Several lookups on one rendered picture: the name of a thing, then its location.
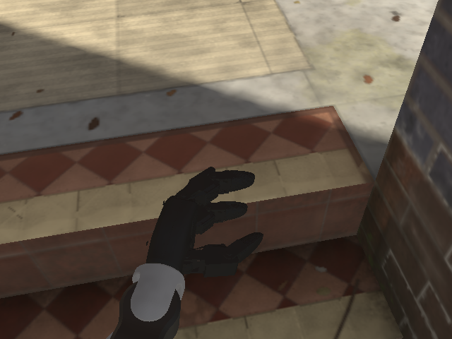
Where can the left robot hand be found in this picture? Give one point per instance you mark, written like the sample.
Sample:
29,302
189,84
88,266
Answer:
191,212

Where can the left robot forearm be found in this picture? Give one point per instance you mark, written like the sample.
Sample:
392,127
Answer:
150,307

